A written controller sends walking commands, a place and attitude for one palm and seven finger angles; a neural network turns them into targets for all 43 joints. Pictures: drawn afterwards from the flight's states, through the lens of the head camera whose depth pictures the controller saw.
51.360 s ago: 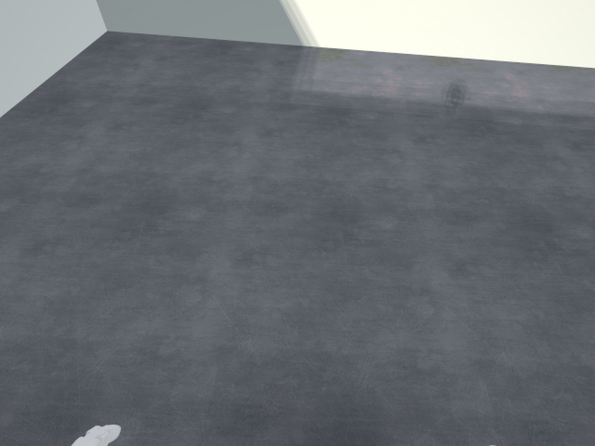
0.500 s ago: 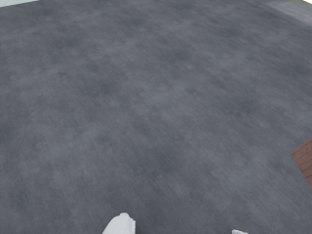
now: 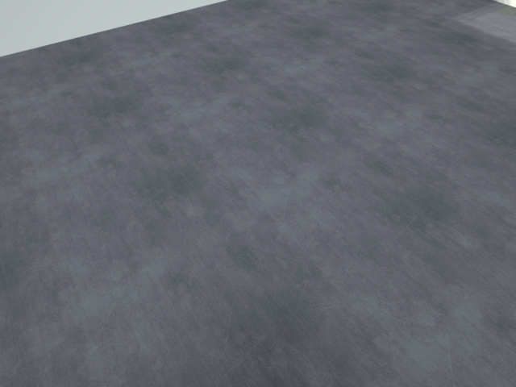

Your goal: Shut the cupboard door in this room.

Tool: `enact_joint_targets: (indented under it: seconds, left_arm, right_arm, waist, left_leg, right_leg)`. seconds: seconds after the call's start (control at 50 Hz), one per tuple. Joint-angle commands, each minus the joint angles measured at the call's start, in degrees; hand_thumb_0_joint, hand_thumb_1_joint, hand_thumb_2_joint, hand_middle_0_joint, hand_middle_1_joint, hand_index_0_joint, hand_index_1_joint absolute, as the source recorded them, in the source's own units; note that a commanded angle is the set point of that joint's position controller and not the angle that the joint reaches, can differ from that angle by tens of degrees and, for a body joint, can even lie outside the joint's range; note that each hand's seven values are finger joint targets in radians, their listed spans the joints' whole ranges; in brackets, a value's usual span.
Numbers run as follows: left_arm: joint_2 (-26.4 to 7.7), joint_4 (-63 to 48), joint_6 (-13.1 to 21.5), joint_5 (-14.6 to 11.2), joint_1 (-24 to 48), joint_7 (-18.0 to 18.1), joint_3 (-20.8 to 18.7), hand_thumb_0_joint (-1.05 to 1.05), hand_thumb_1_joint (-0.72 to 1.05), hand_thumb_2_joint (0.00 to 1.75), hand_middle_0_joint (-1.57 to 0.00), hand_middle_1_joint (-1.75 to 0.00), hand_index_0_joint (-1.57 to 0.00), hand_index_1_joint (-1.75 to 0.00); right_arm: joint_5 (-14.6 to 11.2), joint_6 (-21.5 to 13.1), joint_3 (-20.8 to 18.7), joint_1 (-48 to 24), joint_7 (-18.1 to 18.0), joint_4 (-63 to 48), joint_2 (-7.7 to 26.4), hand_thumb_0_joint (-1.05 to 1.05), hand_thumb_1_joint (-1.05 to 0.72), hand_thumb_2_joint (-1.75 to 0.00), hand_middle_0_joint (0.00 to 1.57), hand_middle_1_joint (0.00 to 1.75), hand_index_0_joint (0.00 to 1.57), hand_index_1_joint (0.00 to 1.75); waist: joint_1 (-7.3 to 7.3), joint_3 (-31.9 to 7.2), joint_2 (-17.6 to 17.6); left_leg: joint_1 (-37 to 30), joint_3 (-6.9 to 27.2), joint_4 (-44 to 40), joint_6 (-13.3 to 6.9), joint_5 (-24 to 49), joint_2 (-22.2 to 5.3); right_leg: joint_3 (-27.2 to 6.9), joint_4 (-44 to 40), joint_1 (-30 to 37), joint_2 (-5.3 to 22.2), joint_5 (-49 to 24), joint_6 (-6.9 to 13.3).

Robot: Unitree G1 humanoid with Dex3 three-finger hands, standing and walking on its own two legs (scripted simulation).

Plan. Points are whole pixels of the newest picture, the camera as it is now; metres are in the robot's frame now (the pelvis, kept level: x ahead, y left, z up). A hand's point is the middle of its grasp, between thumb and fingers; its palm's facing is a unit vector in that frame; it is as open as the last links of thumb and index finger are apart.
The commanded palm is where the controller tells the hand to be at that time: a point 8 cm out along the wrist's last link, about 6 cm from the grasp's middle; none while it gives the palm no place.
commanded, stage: turn to face it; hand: left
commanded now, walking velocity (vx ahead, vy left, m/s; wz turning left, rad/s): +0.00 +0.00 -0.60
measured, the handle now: out of the picture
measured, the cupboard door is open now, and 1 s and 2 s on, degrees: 67 67 67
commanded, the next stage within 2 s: none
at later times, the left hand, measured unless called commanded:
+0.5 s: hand (153, 351) +0.20 +0.22 -0.16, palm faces -0.20 -0.96 -0.21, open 7.4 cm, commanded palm none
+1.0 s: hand (207, 301) +0.30 +0.14 -0.15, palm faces -0.56 -0.80 -0.23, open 7.4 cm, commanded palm none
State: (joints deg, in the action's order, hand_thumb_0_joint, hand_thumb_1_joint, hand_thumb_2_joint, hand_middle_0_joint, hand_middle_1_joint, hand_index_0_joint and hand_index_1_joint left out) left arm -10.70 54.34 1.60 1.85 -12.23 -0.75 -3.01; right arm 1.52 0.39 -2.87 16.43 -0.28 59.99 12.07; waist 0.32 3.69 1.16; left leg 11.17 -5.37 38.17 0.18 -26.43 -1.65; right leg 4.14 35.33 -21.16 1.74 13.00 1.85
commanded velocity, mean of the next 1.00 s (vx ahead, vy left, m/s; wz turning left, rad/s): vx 0.00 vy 0.00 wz -0.60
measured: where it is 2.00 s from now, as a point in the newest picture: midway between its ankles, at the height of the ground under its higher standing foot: outside the picture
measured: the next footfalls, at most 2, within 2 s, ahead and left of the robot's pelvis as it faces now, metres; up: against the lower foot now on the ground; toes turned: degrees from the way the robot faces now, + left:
left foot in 0.38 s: +0.17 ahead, +0.14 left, +0.00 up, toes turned -12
right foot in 0.74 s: +0.07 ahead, -0.11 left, +0.00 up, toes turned -31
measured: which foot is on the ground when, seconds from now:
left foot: up 0.00-0.36, down 0.38-0.74, up 0.76-1.00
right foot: down 0.00-0.38, up 0.40-0.72, down 0.74-1.00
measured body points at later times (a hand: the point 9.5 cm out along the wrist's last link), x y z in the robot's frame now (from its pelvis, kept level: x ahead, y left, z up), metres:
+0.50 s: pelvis +0.08 +0.04 +0.01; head +0.13 +0.05 +0.46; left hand +0.21 +0.27 -0.14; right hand +0.13 -0.22 -0.12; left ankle +0.13 +0.15 -0.72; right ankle +0.04 -0.08 -0.66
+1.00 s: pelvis +0.11 +0.02 +0.01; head +0.16 -0.01 +0.45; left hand +0.33 +0.18 -0.13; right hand +0.03 -0.25 -0.12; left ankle +0.19 +0.12 -0.70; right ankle +0.04 -0.09 -0.73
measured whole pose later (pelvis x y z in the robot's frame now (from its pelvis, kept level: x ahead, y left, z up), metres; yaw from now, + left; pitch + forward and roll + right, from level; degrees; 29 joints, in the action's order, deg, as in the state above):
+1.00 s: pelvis +0.11 +0.02 +0.01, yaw -35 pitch +1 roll +0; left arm -13.1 49.9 -3.2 1.7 -10.5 -0.7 -3.0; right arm 0.8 2.4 -2.7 10.3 -0.7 50.1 14.6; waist -0.4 4.9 -0.8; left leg 24.0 -2.5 46.0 4.6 -22.9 -2.7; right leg -4.3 31.3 -16.5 -0.2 16.3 -0.8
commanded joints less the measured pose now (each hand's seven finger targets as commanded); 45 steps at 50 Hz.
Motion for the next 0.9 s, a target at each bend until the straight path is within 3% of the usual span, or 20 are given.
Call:
enact_joint_targets:
  seconds: [0.0, 0.04, 0.08, 0.26, 0.32, 0.34, 0.36, 0.38, 0.4, 0.42, 0.48, 0.62, 0.66, 0.68, 0.7, 0.72, 0.74, 0.78, 0.82, 0.88]
  left_arm:
    - [-10.74, 0.79, 0.45, -0.7, -9.44, 1.88, -2.83, 0.0, 0.9, 0.9, -0.2, -0.3, -0.2, -0.3]
    - [-8.86, -0.37, 0.15, -0.81, -6.17, 2.29, -2.92, 0.0, 0.9, 0.9, -0.2, -0.3, -0.2, -0.3]
    - [-8.23, -0.48, 0.18, -0.77, -5.48, 2.34, -2.91, 0.0, 0.9, 0.9, -0.2, -0.3, -0.2, -0.3]
    - [-10.87, -3.06, -1.91, -0.24, -2.12, 1.91, -4.47, 0.0, 0.9, 0.9, -0.2, -0.3, -0.2, -0.3]
    - [-9.72, -4.47, -2.64, -0.73, 0.63, 1.62, -4.35, 0.0, 0.9, 0.9, -0.2, -0.3, -0.2, -0.3]
    - [-6.77, -5.58, -2.96, -1.25, -0.3, 1.42, -3.81, 0.0, 0.9, 0.9, -0.2, -0.3, -0.2, -0.3]
    - [-5.11, -6.83, -2.93, -1.49, -1.23, 0.81, -3.32, 0.0, 0.9, 0.9, -0.2, -0.3, -0.2, -0.3]
    - [-6.83, -8.26, -2.6, -0.99, 0.32, 0.34, -3.42, 0.0, 0.9, 0.9, -0.2, -0.3, -0.2, -0.3]
    - [-7.23, -7.0, -3.08, -0.06, 0.93, 0.02, -3.86, 0.0, 0.9, 0.9, -0.2, -0.3, -0.2, -0.3]
    - [-7.46, -6.97, -3.48, -0.12, 0.31, -0.26, -4.03, 0.0, 0.9, 0.9, -0.2, -0.3, -0.2, -0.3]
    - [-6.45, -6.97, -4.66, -0.64, 0.59, -1.02, -3.63, 0.0, 0.9, 0.9, -0.2, -0.3, -0.2, -0.3]
    - [-6.39, -9.46, -4.47, -0.51, 4.34, -1.53, -2.6, 0.0, 0.9, 0.9, -0.2, -0.3, -0.2, -0.3]
    - [-7.19, -9.08, -4.06, -0.61, 2.07, -1.5, -2.66, 0.0, 0.9, 0.9, -0.2, -0.3, -0.2, -0.3]
    - [-8.75, -8.23, -3.61, -0.48, -1.12, -1.39, -3.04, 0.0, 0.9, 0.9, -0.2, -0.3, -0.2, -0.3]
    - [-13.64, -7.13, -2.83, -0.03, -4.9, -0.86, -3.84, 0.0, 0.9, 0.9, -0.2, -0.3, -0.2, -0.3]
    - [-19.32, -6.67, -2.33, 0.07, -7.03, 0.07, -4.88, 0.0, 0.9, 0.9, -0.2, -0.3, -0.2, -0.3]
    - [-20.56, -6.3, -2.66, -0.69, -9.07, 0.6, -4.7, 0.0, 0.9, 0.9, -0.2, -0.3, -0.2, -0.3]
    - [-16.42, -7.58, -2.73, -0.61, -2.81, 1.62, -4.37, 0.0, 0.9, 0.9, -0.2, -0.3, -0.2, -0.3]
    - [-14.29, -8.93, -2.83, -0.51, 1.55, 1.7, -3.77, 0.0, 0.9, 0.9, -0.2, -0.3, -0.2, -0.3]
    - [-15.17, -9.06, -3.03, -0.28, 2.11, 1.34, -3.82, 0.0, 0.9, 0.9, -0.2, -0.3, -0.2, -0.3]
  right_arm:
    - [-0.65, -1.25, -0.59, -2.35, -0.89, -5.65, 4.86, 0.0, -0.9, -0.9, 0.2, 0.3, 0.2, 0.3]
    - [-0.74, -0.89, -0.08, -2.86, -0.88, -4.74, 3.0, 0.0, -0.9, -0.9, 0.2, 0.3, 0.2, 0.3]
    - [-0.63, -0.08, 0.13, -2.6, -0.95, -4.99, 1.68, 0.0, -0.9, -0.9, 0.2, 0.3, 0.2, 0.3]
    - [-1.04, 0.57, -0.74, -6.51, -1.24, -9.78, 2.27, 0.0, -0.9, -0.9, 0.2, 0.3, 0.2, 0.3]
    - [-1.12, -0.53, -0.98, -1.75, -1.69, -9.06, 4.0, 0.0, -0.9, -0.9, 0.2, 0.3, 0.2, 0.3]
    - [-0.53, -1.29, -1.36, -0.13, -2.04, -9.26, 8.05, 0.0, -0.9, -0.9, 0.2, 0.3, 0.2, 0.3]
    - [0.18, -1.26, -2.21, 0.79, -2.29, -10.26, 13.1, 0.0, -0.9, -0.9, 0.2, 0.3, 0.2, 0.3]
    - [0.46, -0.73, -2.25, 1.04, -2.49, -11.52, 14.04, 0.0, -0.9, -0.9, 0.2, 0.3, 0.2, 0.3]
    - [0.98, -1.19, -1.91, -0.56, -2.25, -11.33, 12.72, 0.0, -0.9, -0.9, 0.2, 0.3, 0.2, 0.3]
    - [0.72, -1.27, -1.51, -3.41, -2.29, -12.45, 11.83, 0.0, -0.9, -0.9, 0.2, 0.3, 0.2, 0.3]
    - [0.68, -0.93, -1.09, -5.36, -2.39, -13.16, 10.03, 0.0, -0.9, -0.9, 0.2, 0.3, 0.2, 0.3]
    - [0.51, -0.31, -2.47, -2.13, -1.45, -11.57, 12.51, 0.0, -0.9, -0.9, 0.2, 0.3, 0.2, 0.3]
    - [0.32, -0.11, -2.74, -3.32, -1.26, -11.81, 13.39, 0.0, -0.9, -0.9, 0.2, 0.3, 0.2, 0.3]
    - [-0.04, -0.05, -2.86, -4.19, -1.08, -12.11, 13.36, 0.0, -0.9, -0.9, 0.2, 0.3, 0.2, 0.3]
    - [-0.73, -0.01, -2.47, -4.15, -0.7, -13.09, 11.07, 0.0, -0.9, -0.9, 0.2, 0.3, 0.2, 0.3]
    - [-0.71, 0.18, -1.14, -6.78, -0.33, -15.96, 6.4, 0.0, -0.9, -0.9, 0.2, 0.3, 0.2, 0.3]
    - [-0.68, 1.03, -0.79, -8.48, -0.96, -16.72, 7.62, 0.0, -0.9, -0.9, 0.2, 0.3, 0.2, 0.3]
    - [-0.77, 0.81, -1.06, -8.87, -1.64, -15.56, 8.64, 0.0, -0.9, -0.9, 0.2, 0.3, 0.2, 0.3]
    - [-0.76, 0.76, -0.93, -6.81, -1.11, -13.97, 7.97, 0.0, -0.9, -0.9, 0.2, 0.3, 0.2, 0.3]
    - [-0.84, 1.1, -0.71, -5.85, -0.86, -13.73, 6.74, 0.0, -0.9, -0.9, 0.2, 0.3, 0.2, 0.3]
  waist:
    - [2.53, -4.38, -15.74]
    - [0.91, -7.56, -6.27]
    - [0.11, -9.08, -5.71]
    - [0.12, -5.95, -8.72]
    - [-2.55, -6.93, -6.25]
    - [-2.68, -7.98, 4.36]
    - [-2.71, -7.93, 17.31]
    - [-3.42, -6.17, 10.31]
    - [-2.11, -6.13, 8.51]
    - [-0.71, -5.28, 10.79]
    - [0.2, -5.01, 9.04]
    - [-2.07, -4.94, 11.38]
    - [-0.52, -6.15, 10.82]
    - [1.22, -7.72, 7.45]
    - [3.09, -10.33, -4.14]
    - [4.36, -8.22, -18.31]
    - [5.64, -7.86, -13.16]
    - [2.75, -6.87, -16.16]
    - [0.3, -8.73, -11.16]
    - [0.07, -7.31, -8.97]
  left_leg:
    - [22.18, 5.29, 24.53, 0.88, -5.17, -0.57]
    - [20.31, 4.99, 23.86, 2.2, 0.54, -1.78]
    - [18.45, 4.35, 21.09, 3.09, 2.93, -1.43]
    - [11.24, 4.75, 4.72, 3.48, 5.08, 0.07]
    - [-3.79, 4.69, -12.43, 2.96, 14.54, -0.29]
    - [-9.08, 14.57, -19.09, -0.18, 16.03, -9.9]
    - [-10.63, 26.68, -22.72, -7.01, 22.06, -23.4]
    - [-3.82, 28.68, -22.4, -11.8, 21.7, -27.14]
    - [-2.78, 25.72, -22.24, -11.01, 25.22, -23.75]
    - [-1.84, 20.97, -21.21, -10.15, 28.66, -22.19]
    - [-2.88, 8.79, -19.07, -7.83, 34.62, -17.16]
    - [-3.42, 2.32, -15.05, -6.9, 36.24, -18.8]
    - [-1.98, 0.51, -10.49, -4.76, 35.33, -18.14]
    - [0.75, -1.33, -5.07, -2.33, 32.38, -16.3]
    - [8.79, -5.25, 5.46, 1.39, 21.35, -11.6]
    - [23.38, -5.44, 19.0, 4.36, -9.24, -2.92]
    - [24.14, 2.7, 26.33, 3.81, -10.38, -3.5]
    - [28.8, 6.43, 30.34, 4.34, -4.06, -4.75]
    - [22.76, 5.22, 25.29, 4.93, 0.62, -4.65]
    - [15.76, 2.94, 14.54, 5.05, 2.28, -2.37]
  right_leg:
    - [-30.32, -20.39, 19.1, 18.26, -19.45, 12.43]
    - [-20.62, -16.82, 19.47, 14.12, -31.8, 10.86]
    - [-17.01, -15.84, 18.25, 12.22, -36.69, 9.67]
    - [-22.94, -15.73, 9.58, 9.91, -18.89, 8.62]
    - [-21.65, -10.15, 0.82, 5.09, -11.34, 3.65]
    - [-17.25, -3.46, -5.93, -1.25, 0.53, 0.83]
    - [-7.92, 10.15, -12.14, -6.51, 20.66, -2.45]
    - [-6.63, 20.23, -10.38, -3.87, 22.83, -3.06]
    - [-6.65, 27.63, -10.96, -3.75, 20.83, -3.15]
    - [-6.41, 31.04, -12.22, -1.8, 18.33, -3.61]
    - [-4.15, 28.59, -10.3, -0.35, 13.13, -4.88]
    - [1.35, 9.18, -1.0, -1.18, 10.71, -3.68]
    - [1.96, -0.13, 5.45, -1.77, 4.89, -2.73]
    - [1.55, -7.76, 12.06, -1.53, -2.26, -1.9]
    - [-8.67, -13.82, 21.88, 7.09, -13.7, 0.96]
    - [-26.32, -15.38, 24.52, 20.43, -32.48, 7.7]
    - [-27.09, -14.49, 20.3, 22.32, -32.05, 11.69]
    - [-24.78, -13.53, 20.73, 16.89, -29.47, 11.26]
    - [-17.71, -11.54, 17.83, 12.88, -29.61, 9.26]
    - [-18.42, -12.43, 11.38, 11.71, -23.78, 8.89]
